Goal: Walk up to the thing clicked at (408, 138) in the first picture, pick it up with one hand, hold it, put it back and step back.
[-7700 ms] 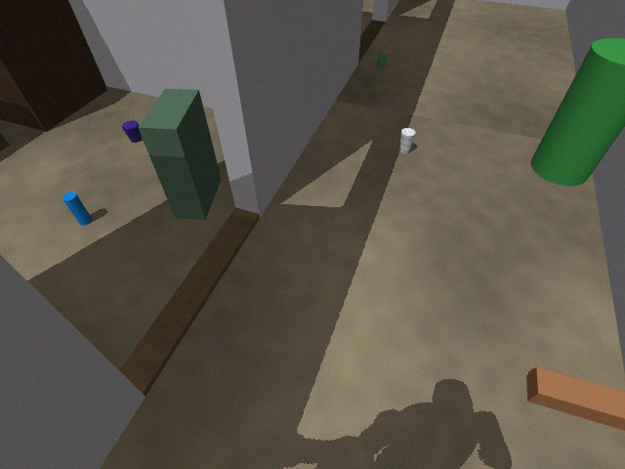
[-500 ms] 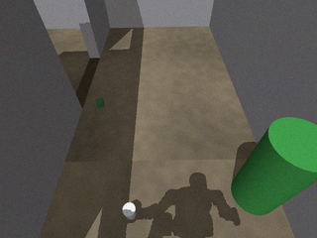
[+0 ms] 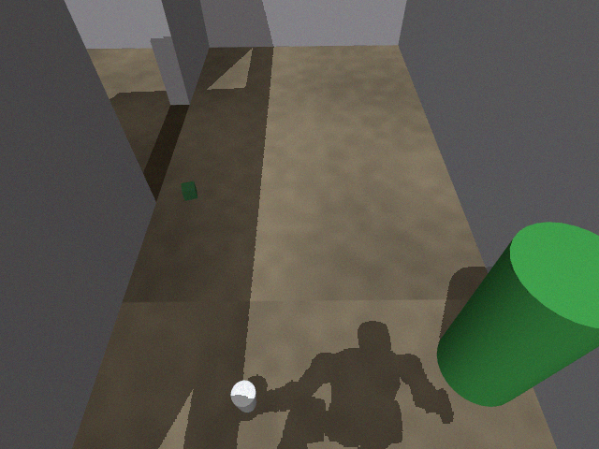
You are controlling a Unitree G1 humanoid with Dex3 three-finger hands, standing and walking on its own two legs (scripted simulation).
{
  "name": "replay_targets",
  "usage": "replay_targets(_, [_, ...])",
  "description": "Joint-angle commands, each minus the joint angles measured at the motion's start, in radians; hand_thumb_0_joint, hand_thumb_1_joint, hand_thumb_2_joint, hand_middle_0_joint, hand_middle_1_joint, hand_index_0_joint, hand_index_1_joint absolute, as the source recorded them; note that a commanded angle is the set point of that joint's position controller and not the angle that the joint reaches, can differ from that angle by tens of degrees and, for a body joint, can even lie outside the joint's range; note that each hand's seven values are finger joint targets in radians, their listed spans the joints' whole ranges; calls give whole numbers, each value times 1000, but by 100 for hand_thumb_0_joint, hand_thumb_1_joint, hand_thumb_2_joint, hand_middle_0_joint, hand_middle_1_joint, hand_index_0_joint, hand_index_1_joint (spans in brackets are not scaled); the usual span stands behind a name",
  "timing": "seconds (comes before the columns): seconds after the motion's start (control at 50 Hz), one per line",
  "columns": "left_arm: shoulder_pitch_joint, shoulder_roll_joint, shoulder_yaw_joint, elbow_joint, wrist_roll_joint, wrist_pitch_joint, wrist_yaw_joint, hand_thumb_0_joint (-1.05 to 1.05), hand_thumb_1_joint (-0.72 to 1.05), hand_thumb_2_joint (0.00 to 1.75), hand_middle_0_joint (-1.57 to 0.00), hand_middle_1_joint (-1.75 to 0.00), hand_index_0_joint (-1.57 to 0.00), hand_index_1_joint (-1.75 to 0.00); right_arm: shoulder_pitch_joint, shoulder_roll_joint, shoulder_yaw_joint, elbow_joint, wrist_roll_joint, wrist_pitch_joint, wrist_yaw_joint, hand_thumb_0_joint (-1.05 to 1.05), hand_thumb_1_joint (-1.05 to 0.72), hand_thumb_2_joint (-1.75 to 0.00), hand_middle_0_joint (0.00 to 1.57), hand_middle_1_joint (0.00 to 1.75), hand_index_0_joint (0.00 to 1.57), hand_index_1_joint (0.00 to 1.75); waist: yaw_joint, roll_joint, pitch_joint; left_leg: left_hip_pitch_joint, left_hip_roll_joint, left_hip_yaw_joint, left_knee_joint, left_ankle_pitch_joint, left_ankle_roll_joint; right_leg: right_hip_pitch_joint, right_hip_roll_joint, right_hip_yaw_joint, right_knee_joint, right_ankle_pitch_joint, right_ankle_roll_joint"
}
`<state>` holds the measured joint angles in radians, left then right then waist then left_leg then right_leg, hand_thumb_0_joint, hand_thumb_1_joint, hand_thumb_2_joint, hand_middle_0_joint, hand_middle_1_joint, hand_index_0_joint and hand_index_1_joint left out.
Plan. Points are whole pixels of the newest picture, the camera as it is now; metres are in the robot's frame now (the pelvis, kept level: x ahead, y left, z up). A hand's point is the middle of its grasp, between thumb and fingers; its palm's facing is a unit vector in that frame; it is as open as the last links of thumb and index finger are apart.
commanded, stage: stand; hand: left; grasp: from the side
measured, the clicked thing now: (245, 398) +0.35 +0.20 -0.73
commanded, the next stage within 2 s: go down in 0.80 s
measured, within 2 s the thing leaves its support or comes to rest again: neither
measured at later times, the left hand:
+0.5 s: hand out of the picture +0.08 +0.26 -0.15, palm faces -0.03 -0.94 -0.35, open 7.3 cm
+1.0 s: hand out of the picture +0.10 +0.25 -0.16, palm faces +0.04 -0.94 -0.34, open 7.9 cm
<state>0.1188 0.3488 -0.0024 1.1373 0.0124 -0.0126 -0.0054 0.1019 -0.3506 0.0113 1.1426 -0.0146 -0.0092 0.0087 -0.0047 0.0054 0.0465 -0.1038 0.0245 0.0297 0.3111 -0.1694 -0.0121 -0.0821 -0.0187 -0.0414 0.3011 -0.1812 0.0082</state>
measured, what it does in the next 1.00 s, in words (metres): stands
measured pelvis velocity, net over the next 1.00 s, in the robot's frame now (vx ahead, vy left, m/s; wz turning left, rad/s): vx -0.01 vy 0.00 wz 0.01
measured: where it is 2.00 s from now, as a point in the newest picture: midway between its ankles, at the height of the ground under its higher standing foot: outside the picture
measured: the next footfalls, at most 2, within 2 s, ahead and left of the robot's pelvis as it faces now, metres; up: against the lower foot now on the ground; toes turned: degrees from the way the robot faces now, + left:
none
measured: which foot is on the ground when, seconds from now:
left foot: down 0.00-1.00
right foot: down 0.00-1.00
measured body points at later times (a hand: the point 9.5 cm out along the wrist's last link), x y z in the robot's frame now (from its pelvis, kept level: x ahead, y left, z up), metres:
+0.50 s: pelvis +0.00 +0.00 +0.00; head +0.01 +0.00 +0.45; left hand +0.08 +0.30 -0.13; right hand +0.08 -0.30 -0.13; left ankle +0.00 +0.12 -0.75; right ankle -0.01 -0.12 -0.75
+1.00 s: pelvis -0.01 +0.00 -0.01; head +0.02 +0.00 +0.44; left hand +0.10 +0.30 -0.13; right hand +0.08 -0.29 -0.14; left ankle +0.00 +0.13 -0.75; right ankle -0.01 -0.12 -0.75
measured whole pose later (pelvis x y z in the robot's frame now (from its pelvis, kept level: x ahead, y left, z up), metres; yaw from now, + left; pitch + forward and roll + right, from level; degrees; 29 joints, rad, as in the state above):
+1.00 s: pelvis -0.01 +0.00 -0.01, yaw +1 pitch +1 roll +0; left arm 0.04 0.32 0.06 1.08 -0.01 -0.03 0.01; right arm 0.17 -0.33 0.01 0.94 0.04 -0.04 -0.03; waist -0.01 0.01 0.06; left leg -0.23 0.02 0.02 0.42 -0.20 -0.01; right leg -0.21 -0.03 -0.05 0.42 -0.22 0.01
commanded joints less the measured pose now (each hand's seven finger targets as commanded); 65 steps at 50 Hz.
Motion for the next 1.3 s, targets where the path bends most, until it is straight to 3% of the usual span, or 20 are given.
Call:
replay_targets(0.0, [-40,212,41,-61,-2,-16,16,0,90,90,-20,-30,-20,-30,-47,-215,-43,-57,5,-20,-18,0,-90,-90,20,30,20,30,6,3,-71,21,120,-100,-44,147,22,-14,-124,99,-49,134,-23])
replay_targets(0.24, [-40,212,42,-64,-2,-17,16,0,90,90,-20,-30,-20,-30,-43,-217,-43,-64,4,-23,-19,0,-90,-90,20,30,20,30,7,2,-95,46,126,-93,-36,225,28,13,-131,94,-35,208,-22])
replay_targets(0.36, [-50,214,42,-64,-3,-16,17,0,90,90,-20,-30,-20,-30,-41,-211,-43,-62,4,-19,-20,0,-90,-90,20,30,20,30,2,-13,-56,23,120,-96,-53,157,22,-13,-126,97,-51,141,-21])
replay_targets(0.64, [-38,213,42,-68,-1,-18,16,0,90,90,-20,-30,-20,-30,-42,-215,-45,-64,5,-22,-18,0,-90,-90,20,30,20,30,7,4,-71,31,122,-96,-50,167,28,-1,-129,98,-50,157,-23])
replay_targets(0.72, [-43,216,44,-63,-2,-15,16,0,90,90,-20,-30,-20,-30,-42,-214,-47,-62,5,-17,-18,0,-90,-90,20,30,20,30,5,-11,-44,12,115,-101,-62,98,24,-20,-124,97,-62,75,-24])
replay_targets(0.84, [-41,218,44,-66,0,-18,15,0,90,90,-20,-30,-20,-30,-34,-210,-45,-65,3,-21,-17,0,-90,-90,20,30,20,30,3,-7,-75,23,119,-102,-54,143,27,6,-129,100,-50,133,-23])
replay_targets(0.86, [-40,215,43,-66,-1,-17,14,0,82,82,-14,-22,-12,-22,-27,-208,-41,-62,3,-22,-17,0,-96,-92,21,30,20,30,4,-4,-68,17,119,-99,-55,148,26,4,-129,99,-48,136,-23])
replay_targets(0.88, [-391,63,55,-417,-56,-111,33,0,74,90,-18,-30,-15,-30,-1,-67,-19,-347,72,-70,-42,0,-102,-93,20,30,20,30,-115,52,5,-101,-28,25,23,18,23,-235,8,29,31,89,-19])
replay_targets(0.9, [-481,87,55,-345,-56,-101,36,0,66,90,-23,-38,-21,-38,48,-73,-8,-288,76,-66,-50,0,-96,-92,20,30,20,30,-87,-10,-24,-97,-32,18,42,-17,30,-195,9,15,34,38,-14])
replay_targets(0.92, [-295,159,108,-155,-37,-54,41,0,58,82,-15,-46,-13,-46,82,-101,-22,-273,72,-55,-54,0,-104,-93,20,30,20,30,-69,-50,-5,-127,-37,19,56,-44,32,-202,15,4,36,-14,-22])
replay_targets(0.94, [-237,178,126,-107,-25,-40,29,0,50,74,-7,-43,-5,-40,87,-105,-35,-304,72,-47,-54,0,-100,-92,20,30,20,30,-37,-70,-8,-166,-31,21,94,-29,32,-219,17,-2,63,-19,-20])
replay_targets(0.96, [-296,221,143,-138,-7,-41,23,0,42,78,0,-51,-3,-48,94,-108,-50,-326,63,-49,-60,0,-105,-93,20,30,20,30,-31,-62,-79,-173,-33,20,124,-11,33,-220,15,3,91,-4,-22])
replay_targets(0.98, [-342,284,182,-181,9,-52,19,0,35,86,-8,-59,-11,-56,116,-107,-62,-341,61,-54,-68,0,-97,-92,20,30,20,30,-21,-41,-168,-164,-36,18,148,13,34,-199,8,12,122,36,-18])
replay_targets(1.02, [-168,231,191,-81,51,-26,-4,0,23,70,0,-48,-1,-45,153,-97,-81,-371,43,-60,-59,0,-96,-91,20,30,20,30,-13,-41,-224,-219,-41,9,210,55,31,-210,6,14,195,90,-20])
replay_targets(1.04, [-130,234,214,-86,73,-18,-13,0,22,78,-8,-56,-9,-53,161,-96,-93,-387,34,-61,-52,0,-101,-93,20,30,20,30,12,-31,-258,-244,-43,7,240,75,29,-209,7,13,228,102,-24])
replay_targets(1.08, [-92,242,238,-170,90,4,-11,0,9,62,-1,-54,-3,-51,155,-88,-101,-440,37,-65,-50,0,-94,-91,20,30,20,30,40,46,-314,-227,-48,8,243,102,17,-196,11,16,240,107,-32])
replay_targets(1.12, [-76,185,204,-219,96,47,-4,0,0,62,-1,-54,-3,-51,137,-70,-92,-487,41,-66,-48,0,-93,-90,20,30,20,30,32,56,-284,-245,-45,4,234,79,11,-227,19,9,234,69,-34])
replay_targets(1.16, [-106,189,206,-258,106,87,4,0,-13,72,-9,-67,-11,-64,103,-72,-90,-531,44,-73,-46,0,-98,-93,20,30,20,30,18,36,-231,-295,-38,-4,255,33,12,-280,22,1,246,16,-34])
replay_targets(1.22, [-130,177,202,-331,103,120,9,0,-29,48,0,-43,0,-41,100,-65,-92,-568,43,-89,-42,0,-83,-88,20,30,20,30,2,20,-212,-346,-23,-13,297,-43,13,-365,32,-7,294,-70,-34])
replay_targets(1.28, [-108,162,217,-393,90,127,15,0,-40,47,-1,-44,-1,-44,123,-64,-93,-589,39,-116,-41,0,-81,-88,20,30,20,30,-8,-3,-219,-402,-19,-18,357,-90,16,-432,34,-8,350,-113,-31])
